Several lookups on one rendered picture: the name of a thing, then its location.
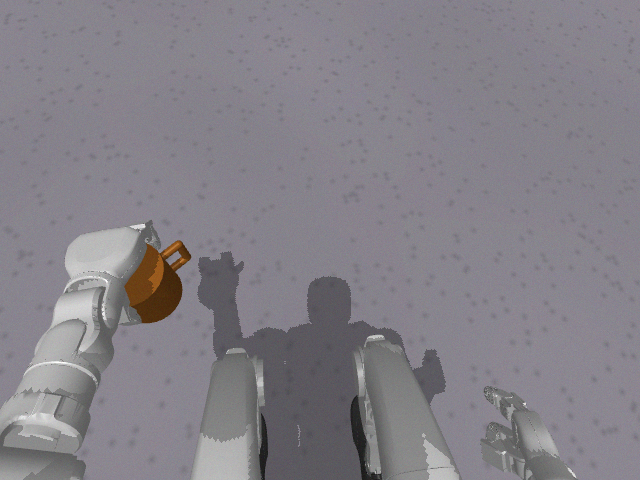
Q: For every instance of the right robot foot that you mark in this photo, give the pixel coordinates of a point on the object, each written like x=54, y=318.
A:
x=360, y=441

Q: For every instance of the right robot arm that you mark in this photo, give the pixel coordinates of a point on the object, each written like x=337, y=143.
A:
x=547, y=468

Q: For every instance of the left robot arm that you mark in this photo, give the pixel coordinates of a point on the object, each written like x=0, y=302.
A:
x=46, y=420

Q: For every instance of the right robot hand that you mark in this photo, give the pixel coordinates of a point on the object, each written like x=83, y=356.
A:
x=506, y=449

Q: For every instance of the mug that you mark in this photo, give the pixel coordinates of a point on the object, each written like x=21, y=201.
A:
x=155, y=289

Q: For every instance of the left robot hand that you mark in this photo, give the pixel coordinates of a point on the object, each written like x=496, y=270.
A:
x=117, y=252

